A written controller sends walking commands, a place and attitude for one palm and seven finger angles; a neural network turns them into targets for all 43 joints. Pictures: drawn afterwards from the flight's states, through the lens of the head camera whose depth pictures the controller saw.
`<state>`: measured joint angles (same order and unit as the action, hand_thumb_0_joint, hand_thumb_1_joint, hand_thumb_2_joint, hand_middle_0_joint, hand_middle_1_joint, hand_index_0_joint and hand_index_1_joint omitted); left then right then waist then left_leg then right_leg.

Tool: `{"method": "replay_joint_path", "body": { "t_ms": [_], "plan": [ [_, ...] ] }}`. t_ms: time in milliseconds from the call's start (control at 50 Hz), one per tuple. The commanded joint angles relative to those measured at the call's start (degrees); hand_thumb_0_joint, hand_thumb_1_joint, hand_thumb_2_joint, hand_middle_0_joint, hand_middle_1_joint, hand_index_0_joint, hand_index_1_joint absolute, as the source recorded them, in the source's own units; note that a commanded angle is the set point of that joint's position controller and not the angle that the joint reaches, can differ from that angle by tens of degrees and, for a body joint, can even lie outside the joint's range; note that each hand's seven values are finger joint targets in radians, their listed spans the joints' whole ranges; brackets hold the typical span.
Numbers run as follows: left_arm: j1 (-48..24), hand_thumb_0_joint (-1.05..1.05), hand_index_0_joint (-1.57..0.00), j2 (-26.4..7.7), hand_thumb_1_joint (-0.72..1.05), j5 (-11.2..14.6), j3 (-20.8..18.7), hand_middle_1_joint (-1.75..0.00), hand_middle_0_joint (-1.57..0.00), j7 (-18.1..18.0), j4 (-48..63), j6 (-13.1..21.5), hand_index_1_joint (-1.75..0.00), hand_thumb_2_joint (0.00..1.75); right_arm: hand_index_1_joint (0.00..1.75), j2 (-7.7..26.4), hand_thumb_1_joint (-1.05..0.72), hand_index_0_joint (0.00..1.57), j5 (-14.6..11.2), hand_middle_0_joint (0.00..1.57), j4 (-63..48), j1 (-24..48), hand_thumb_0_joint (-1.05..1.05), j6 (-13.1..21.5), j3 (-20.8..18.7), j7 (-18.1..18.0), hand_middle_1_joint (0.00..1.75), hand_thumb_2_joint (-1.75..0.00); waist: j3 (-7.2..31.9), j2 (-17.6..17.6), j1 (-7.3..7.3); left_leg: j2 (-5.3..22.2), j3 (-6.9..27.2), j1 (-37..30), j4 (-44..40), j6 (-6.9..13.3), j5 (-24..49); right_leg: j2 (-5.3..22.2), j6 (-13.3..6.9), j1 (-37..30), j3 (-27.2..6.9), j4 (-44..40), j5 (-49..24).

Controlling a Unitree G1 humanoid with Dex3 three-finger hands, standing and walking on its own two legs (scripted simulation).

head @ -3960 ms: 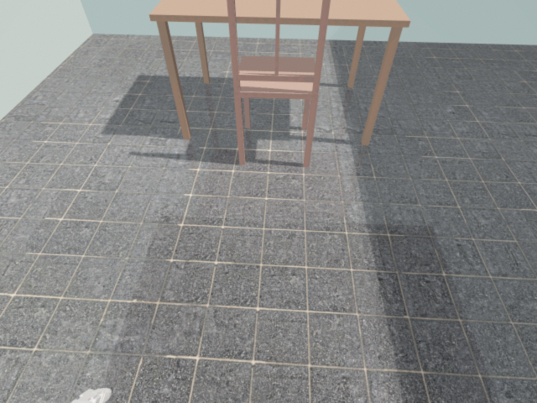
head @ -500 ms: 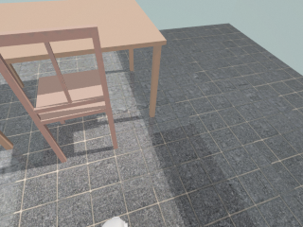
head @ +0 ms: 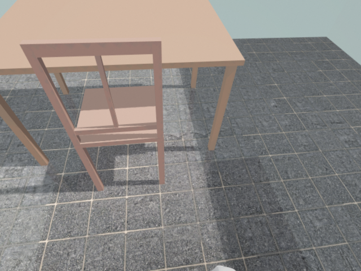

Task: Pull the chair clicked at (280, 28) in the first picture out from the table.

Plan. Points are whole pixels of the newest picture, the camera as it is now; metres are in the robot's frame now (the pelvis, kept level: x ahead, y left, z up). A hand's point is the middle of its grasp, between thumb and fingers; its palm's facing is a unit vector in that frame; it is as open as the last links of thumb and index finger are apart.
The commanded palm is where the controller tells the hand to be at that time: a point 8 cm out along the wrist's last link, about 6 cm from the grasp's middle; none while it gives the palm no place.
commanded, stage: turn to face it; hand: left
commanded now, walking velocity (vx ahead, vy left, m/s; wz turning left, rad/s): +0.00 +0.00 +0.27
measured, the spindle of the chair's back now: (108, 95) +0.69 +0.30 -0.06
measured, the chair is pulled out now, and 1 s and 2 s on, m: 0.00 0.00 0.00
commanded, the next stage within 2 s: take the last steps up to it in 0.14 s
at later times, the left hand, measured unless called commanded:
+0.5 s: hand out of the picture -0.03 +0.14 -0.15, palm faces +0.25 -0.94 -0.25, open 7.3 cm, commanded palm none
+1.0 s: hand out of the picture +0.10 +0.20 -0.18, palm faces +0.21 -0.96 -0.17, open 7.3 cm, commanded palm none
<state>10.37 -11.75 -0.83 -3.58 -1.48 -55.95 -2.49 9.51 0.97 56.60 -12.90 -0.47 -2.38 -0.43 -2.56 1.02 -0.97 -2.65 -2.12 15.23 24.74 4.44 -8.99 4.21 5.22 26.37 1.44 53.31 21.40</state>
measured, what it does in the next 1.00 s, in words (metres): steps on the spot: right foot, then left foot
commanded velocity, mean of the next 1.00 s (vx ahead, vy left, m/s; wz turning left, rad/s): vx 0.23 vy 0.01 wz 0.07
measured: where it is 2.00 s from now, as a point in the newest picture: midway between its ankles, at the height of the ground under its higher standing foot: (176, 264)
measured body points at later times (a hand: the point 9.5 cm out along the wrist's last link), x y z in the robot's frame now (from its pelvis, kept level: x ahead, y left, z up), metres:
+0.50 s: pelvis -0.01 -0.05 +0.01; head +0.00 -0.07 +0.46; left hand -0.04 +0.18 -0.13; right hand +0.06 -0.29 -0.15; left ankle -0.07 +0.11 -0.68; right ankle +0.02 -0.14 -0.74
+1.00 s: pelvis +0.09 +0.01 +0.00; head +0.10 +0.02 +0.45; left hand +0.09 +0.25 -0.16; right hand +0.05 -0.21 -0.15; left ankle -0.04 +0.09 -0.74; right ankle +0.21 -0.10 -0.70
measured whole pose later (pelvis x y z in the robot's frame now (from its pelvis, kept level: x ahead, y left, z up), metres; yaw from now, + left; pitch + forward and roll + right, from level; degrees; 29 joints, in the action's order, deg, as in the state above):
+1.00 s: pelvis +0.09 +0.01 +0.00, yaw +10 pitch -1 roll +1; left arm 12.3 -10.9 -0.9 -3.1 0.8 -60.5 -0.1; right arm 6.6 1.0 65.3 -24.1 3.4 -1.0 -1.7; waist -2.6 2.3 -0.6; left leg -0.3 -6.1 -3.5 15.7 0.7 -18.6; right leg 5.7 0.3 31.6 5.1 47.7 13.4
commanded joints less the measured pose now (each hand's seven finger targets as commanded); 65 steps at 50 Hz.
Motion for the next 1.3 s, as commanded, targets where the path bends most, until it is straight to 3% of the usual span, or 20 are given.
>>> {"method": "replay_joint_path", "body": {
  "t_ms": [0, 80, 100, 120, 140, 260, 440, 600, 620, 660, 680, 780, 980, 1020, 1060, 1080, 1100, 1120, 1180, 1280],
  "plan": [
    [0.8, 0.00, -0.20, -2.7, 0.90, 0.0, -0.5, -0.30, -0.20, -0.3, 4.3, 1.1, -0.30, 0.90, 0.30, 10.8, -0.90, 0.20, 0.5, 0.20, -3.0, -2.2, 0.00, 0.1, -3.0, -0.6, 0.30, -0.90, 3.8, -9.4, -0.70, 16.6, 17.9, -4.2, -7.2, 6.5, 10.6, -1.0, -1.5, -2.7, -0.3, -7.3, 2.8],
    [6.1, 0.00, -0.20, -3.1, 0.90, 0.4, -0.2, -0.30, -0.20, -0.7, 3.3, 2.1, -0.30, 0.90, 0.30, 10.4, -0.90, 0.20, 0.0, 0.20, -3.4, -0.5, 0.00, -0.3, -3.0, -0.4, 0.30, -0.90, 5.5, -6.3, 1.90, 13.5, 16.9, 0.5, -1.8, 3.6, 11.0, -2.2, -2.5, -15.7, 0.5, -25.9, -7.5],
    [7.4, 0.00, -0.20, -4.8, 0.90, 0.1, -0.3, -0.30, -0.20, -1.0, 3.2, 2.7, -0.30, 0.90, 0.30, 8.7, -0.90, 0.20, -0.5, 0.20, -3.5, -0.7, 0.00, -0.1, -2.8, -0.1, 0.30, -0.90, 6.1, -1.2, 2.42, 10.3, 14.2, 4.2, 2.9, 0.6, 5.6, 1.2, -3.2, -21.1, -3.0, -33.9, -11.7],
    [7.0, 0.00, -0.20, -9.4, 0.90, -0.7, -0.9, -0.30, -0.20, -1.4, 3.5, 3.3, -0.30, 0.90, 0.30, 5.3, -0.90, 0.20, -1.0, 0.20, -4.1, -2.1, 0.00, -0.1, -2.3, 0.3, 0.30, -0.90, 5.1, 11.0, 1.32, 2.9, 6.1, 12.7, 12.0, -3.9, -7.4, 13.3, -7.3, -25.2, -15.4, -37.4, -18.2],
    [6.0, 0.00, -0.20, -11.7, 0.90, -0.5, -1.1, -0.30, -0.20, -1.1, 4.7, 3.2, -0.30, 0.90, 0.30, 6.2, -0.90, 0.20, -0.4, 0.20, -4.7, -2.1, 0.00, -0.7, -2.6, 0.3, 0.30, -0.90, 4.1, 13.7, 1.53, 0.2, 3.1, 12.6, 21.9, -5.3, -21.4, 21.2, -13.3, -18.7, -18.0, -38.6, -23.2],
    [1.7, 0.00, -0.20, -6.3, 0.90, -0.2, -0.6, -0.30, -0.20, -0.7, 5.5, 3.7, -0.30, 0.90, 0.30, 6.1, -0.90, 0.20, 0.6, 0.20, -0.8, -4.1, 0.00, -2.6, -2.7, 0.9, 0.30, -0.90, 0.1, 6.2, -0.14, 4.6, 3.8, 13.9, 40.8, -6.8, -10.6, 12.2, -12.1, -13.3, -7.6, -41.0, -7.0],
    [13.8, 0.00, -0.20, -7.8, 0.90, -1.0, -0.9, -0.30, -0.20, 0.5, -1.2, 5.2, -0.30, 0.90, 0.30, 5.1, -0.90, 0.20, 0.6, 0.20, -1.9, 2.8, 0.00, -0.7, -1.7, 1.9, 0.30, -0.90, -0.1, 7.3, 4.89, 6.5, -0.2, 13.8, 21.7, -5.9, -14.2, 14.3, -13.4, -22.4, -10.4, -46.0, 7.8],
    [11.7, 0.00, -0.20, -7.6, 0.90, -0.4, -0.7, -0.30, -0.20, 0.9, -5.4, 4.3, -0.30, 0.90, 0.30, 3.3, -0.90, 0.20, 0.1, 0.20, 2.0, -5.9, 0.00, 1.2, -0.5, 1.1, 0.30, -0.90, 1.3, 6.7, 0.17, 3.4, -6.4, -10.1, -1.7, -3.9, -8.2, 9.3, -10.7, -9.2, -3.1, -40.8, 10.8],
    [11.4, 0.00, -0.20, -5.8, 0.90, -0.2, -0.3, -0.30, -0.20, 1.1, -5.4, 4.0, -0.30, 0.90, 0.30, 4.7, -0.90, 0.20, -0.1, 0.20, 3.3, -9.0, 0.00, 1.5, -0.8, 0.5, 0.30, -0.90, 1.0, 1.8, -1.12, 5.3, -4.2, -17.2, -4.8, -3.5, -10.1, 7.0, -9.1, -3.0, -0.8, -35.8, 11.1],
    [8.7, 0.00, -0.20, 0.1, 0.90, -0.3, 1.0, -0.30, -0.20, 1.8, -2.2, 3.9, -0.30, 0.90, 0.30, 13.0, -0.90, 0.20, 0.6, 0.20, 4.3, -15.9, 0.00, 1.8, -2.2, -0.6, 0.30, -0.90, -3.3, -17.5, -4.14, 25.2, 22.9, -19.6, -18.2, 4.3, -30.9, -1.5, -5.4, 13.7, 8.6, -9.6, 9.1],
    [4.8, 0.00, -0.20, -1.5, 0.90, -0.9, 0.7, -0.30, -0.20, 1.9, -0.4, 3.9, -0.30, 0.90, 0.30, 13.3, -0.90, 0.20, 0.6, 0.20, 4.0, -14.6, 0.00, 1.7, -2.2, -0.7, 0.30, -0.90, -6.1, -13.8, -4.23, 26.7, 26.0, -14.2, -20.1, 6.4, -33.8, 0.5, -6.1, 15.3, 3.7, -2.7, 7.8],
    [8.3, 0.00, -0.20, -1.0, 0.90, -0.9, 0.4, -0.30, -0.20, 2.8, -4.0, 3.8, -0.30, 0.90, 0.30, 5.9, -0.90, 0.20, -0.1, 0.20, 3.7, -8.8, 0.00, 4.1, -0.2, -1.4, 0.30, -0.90, -5.7, -7.0, 0.78, 17.6, 8.5, -11.7, -17.3, 4.5, -3.1, 2.7, -4.6, 11.9, 1.4, 6.4, -6.5],
    [-4.3, 0.00, -0.20, 0.0, 0.90, -0.1, 0.5, -0.30, -0.20, 2.9, 0.9, 4.0, -0.30, 0.90, 0.30, 6.1, -0.90, 0.20, 0.7, 0.20, 7.7, -15.0, 0.00, 4.6, -0.6, -1.7, 0.30, -0.90, -7.3, -8.9, -1.29, 18.1, 2.2, -14.6, -11.3, 4.5, 20.6, 0.7, -6.8, 6.4, 4.8, -12.3, -7.8],
    [-1.8, 0.00, -0.20, -0.9, 0.90, 0.0, 0.0, -0.30, -0.20, 2.7, 0.7, 4.2, -0.30, 0.90, 0.30, 6.6, -0.90, 0.20, 0.7, 0.20, 8.0, -14.0, 0.00, 4.4, -0.8, -1.6, 0.30, -0.90, -5.8, -7.8, 0.63, 18.5, 1.6, -12.6, -7.2, 4.0, 26.0, -1.2, -8.1, -1.5, 5.8, -15.8, -7.1],
    [10.6, 0.00, -0.20, -3.0, 0.90, -0.4, -0.8, -0.30, -0.20, 2.4, -3.3, 5.1, -0.30, 0.90, 0.30, 7.2, -0.90, 0.20, 0.1, 0.20, 7.8, -12.5, 0.00, 4.3, -0.9, -1.5, 0.30, -0.90, 0.6, -4.9, 6.46, 14.5, -2.2, -8.5, 7.9, 1.3, 30.1, -3.8, -9.2, -18.9, 7.3, -22.0, -12.6],
    [18.3, 0.00, -0.20, -7.5, 0.90, -0.8, -2.0, -0.30, -0.20, 1.8, -5.4, 6.0, -0.30, 0.90, 0.30, 5.5, -0.90, 0.20, -0.6, 0.20, 7.4, -13.7, 0.00, 4.5, -0.7, -0.9, 0.30, -0.90, 6.7, 2.1, 9.14, 10.6, -4.5, 1.6, 23.2, -0.9, 18.5, 4.7, -12.4, -32.7, -3.4, -23.8, -14.9],
    [22.1, 0.00, -0.20, -13.1, 0.90, -0.3, -3.1, -0.30, -0.20, 1.3, -6.0, 6.1, -0.30, 0.90, 0.30, 2.2, -0.90, 0.20, -1.1, 0.20, 6.1, -17.1, 0.00, 4.8, -0.3, -0.9, 0.30, -0.90, 13.3, 14.8, 7.87, 2.7, -5.1, 13.3, 42.7, -2.9, -21.3, 21.0, -19.4, -41.0, -26.8, -31.7, -24.0],
    [19.5, 0.00, -0.20, -13.2, 0.90, 0.6, -3.0, -0.30, -0.20, 1.0, -5.1, 5.7, -0.30, 0.90, 0.30, 3.9, -0.90, 0.20, -1.4, 0.20, 5.3, -14.4, 0.00, 4.1, -0.5, -1.1, 0.30, -0.90, 13.1, 9.8, 7.67, 4.3, 1.4, 13.9, 50.9, -1.6, -23.8, 22.1, -21.8, -35.7, -28.7, -36.4, -18.5],
    [4.8, 0.00, -0.20, -5.8, 0.90, 0.2, -0.8, -0.30, -0.20, 0.3, -1.2, 5.7, -0.30, 0.90, 0.30, 2.2, -0.90, 0.20, 0.2, 0.20, 4.4, -9.0, 0.00, 2.8, -0.7, -0.2, 0.30, -0.90, 0.2, 1.4, 1.95, 10.1, 3.9, 14.1, 49.0, -2.0, -12.2, 15.8, -17.3, -12.7, -14.8, -41.5, -5.3],
    [2.8, 0.00, -0.20, -3.7, 0.90, -0.2, 0.1, -0.30, -0.20, 0.4, -1.5, 6.2, -0.30, 0.90, 0.30, -0.4, -0.90, 0.20, 0.4, 0.20, 5.2, -12.1, 0.00, 1.1, 0.1, 0.1, 0.30, -0.90, 1.8, 3.7, -1.24, 9.3, -0.6, 7.5, 30.5, -4.6, -9.5, 10.2, -15.8, -8.6, -2.7, -42.4, -17.0]
  ]
}}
